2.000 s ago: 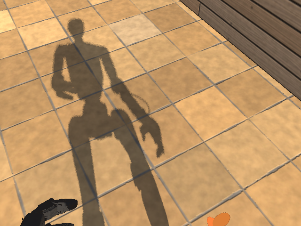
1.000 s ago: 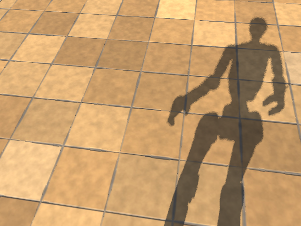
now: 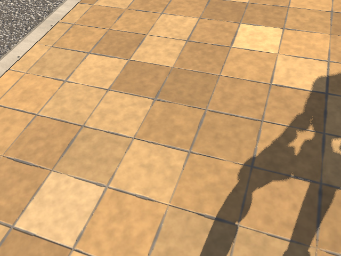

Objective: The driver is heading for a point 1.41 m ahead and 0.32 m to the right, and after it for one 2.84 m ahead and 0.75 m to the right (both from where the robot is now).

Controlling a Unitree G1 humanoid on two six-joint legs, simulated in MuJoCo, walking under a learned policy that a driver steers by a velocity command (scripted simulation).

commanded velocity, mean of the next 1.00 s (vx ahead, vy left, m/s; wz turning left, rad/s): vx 0.48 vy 0.00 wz -0.18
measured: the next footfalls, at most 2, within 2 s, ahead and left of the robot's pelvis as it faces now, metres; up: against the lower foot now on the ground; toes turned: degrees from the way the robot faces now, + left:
left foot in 0.28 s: +0.35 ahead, +0.13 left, +0.00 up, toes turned +1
right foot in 0.82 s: +0.65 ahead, -0.13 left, +0.00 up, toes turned -10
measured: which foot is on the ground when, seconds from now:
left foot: up 0.00-0.26, down 0.28-0.84, up 0.86-1.00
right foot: down 0.00-0.28, up 0.30-0.80, down 0.82-1.00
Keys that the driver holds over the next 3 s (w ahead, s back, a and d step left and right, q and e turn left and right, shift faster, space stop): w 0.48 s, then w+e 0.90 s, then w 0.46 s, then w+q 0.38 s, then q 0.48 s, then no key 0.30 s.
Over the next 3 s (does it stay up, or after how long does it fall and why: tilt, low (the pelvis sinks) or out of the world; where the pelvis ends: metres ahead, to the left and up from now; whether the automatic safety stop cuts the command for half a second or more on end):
stays up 1.38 -0.41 -0.01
